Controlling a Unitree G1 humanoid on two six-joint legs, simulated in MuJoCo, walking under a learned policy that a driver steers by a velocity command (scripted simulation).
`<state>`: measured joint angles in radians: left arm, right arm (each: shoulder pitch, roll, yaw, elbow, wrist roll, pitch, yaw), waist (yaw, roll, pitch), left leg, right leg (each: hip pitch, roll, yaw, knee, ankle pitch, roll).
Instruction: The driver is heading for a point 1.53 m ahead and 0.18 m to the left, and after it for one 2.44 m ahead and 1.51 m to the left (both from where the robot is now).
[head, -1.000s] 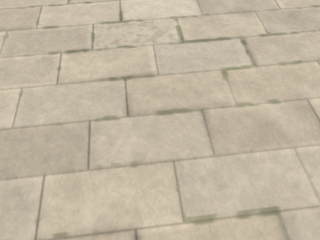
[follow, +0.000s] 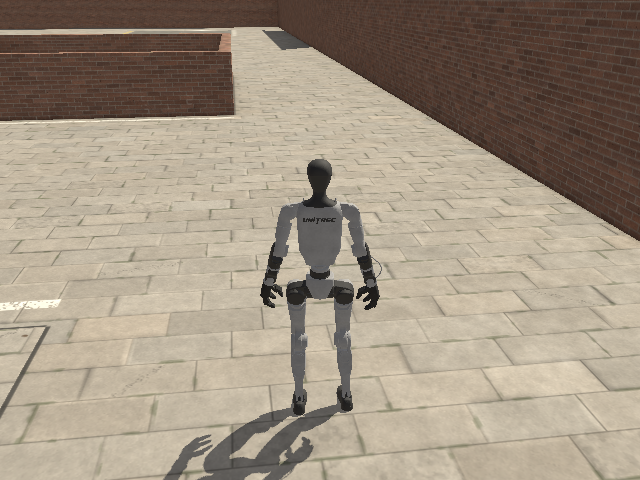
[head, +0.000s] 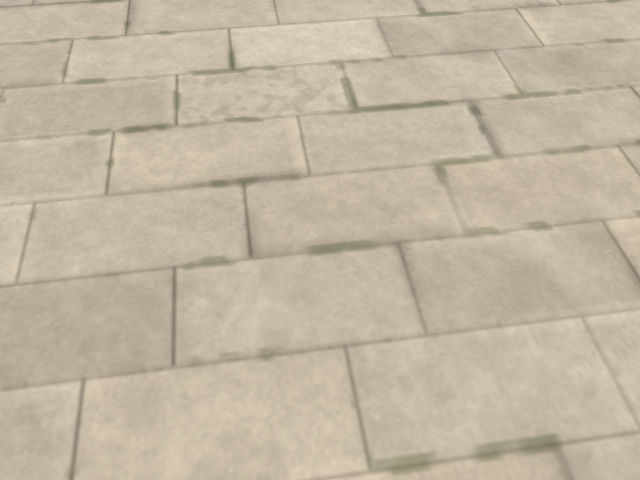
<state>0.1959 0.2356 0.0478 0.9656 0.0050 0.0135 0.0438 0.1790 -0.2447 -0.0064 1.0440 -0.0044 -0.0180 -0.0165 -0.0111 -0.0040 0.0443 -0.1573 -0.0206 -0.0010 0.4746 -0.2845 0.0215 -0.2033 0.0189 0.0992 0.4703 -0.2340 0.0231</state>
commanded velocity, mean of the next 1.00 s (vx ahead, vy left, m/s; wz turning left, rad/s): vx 0.26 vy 0.00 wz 0.00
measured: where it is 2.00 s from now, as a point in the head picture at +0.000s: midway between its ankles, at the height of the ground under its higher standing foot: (335, 327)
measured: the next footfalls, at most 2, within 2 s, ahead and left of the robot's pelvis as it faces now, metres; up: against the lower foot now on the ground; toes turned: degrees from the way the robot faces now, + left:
right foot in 0.56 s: +0.11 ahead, -0.15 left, +0.00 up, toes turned -2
left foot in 1.04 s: +0.48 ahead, +0.08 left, +0.00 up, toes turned +2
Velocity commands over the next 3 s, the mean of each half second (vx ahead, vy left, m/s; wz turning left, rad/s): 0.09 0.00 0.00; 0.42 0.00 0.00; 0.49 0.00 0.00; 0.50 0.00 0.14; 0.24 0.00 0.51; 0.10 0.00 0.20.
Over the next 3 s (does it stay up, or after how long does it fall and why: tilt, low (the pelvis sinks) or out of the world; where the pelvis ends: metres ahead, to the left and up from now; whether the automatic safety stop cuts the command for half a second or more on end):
stays up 1.12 0.01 -0.01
